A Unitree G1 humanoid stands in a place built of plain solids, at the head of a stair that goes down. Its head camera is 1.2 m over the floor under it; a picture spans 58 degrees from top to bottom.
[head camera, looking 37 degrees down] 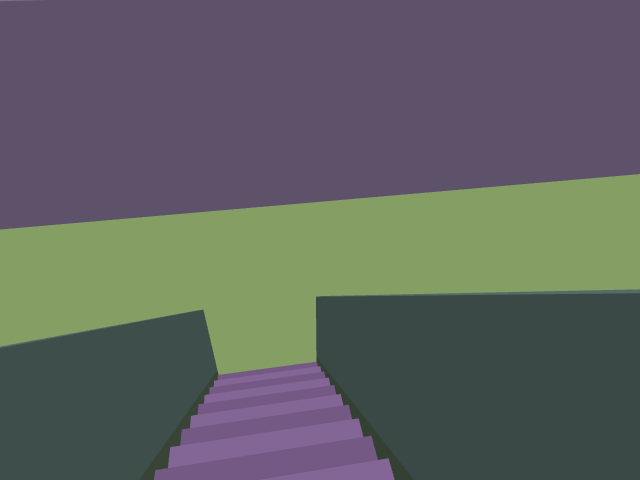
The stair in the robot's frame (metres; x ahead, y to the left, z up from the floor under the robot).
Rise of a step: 0.22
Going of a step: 0.22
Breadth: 1.04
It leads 9 degrees to the left of straight ahead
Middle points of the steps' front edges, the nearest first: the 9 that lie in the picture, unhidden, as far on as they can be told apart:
1.05 0.26 -0.87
1.27 0.29 -1.09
1.50 0.33 -1.31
1.72 0.37 -1.53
1.94 0.40 -1.74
2.16 0.44 -1.96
2.38 0.47 -2.18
2.60 0.51 -2.40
2.83 0.55 -2.62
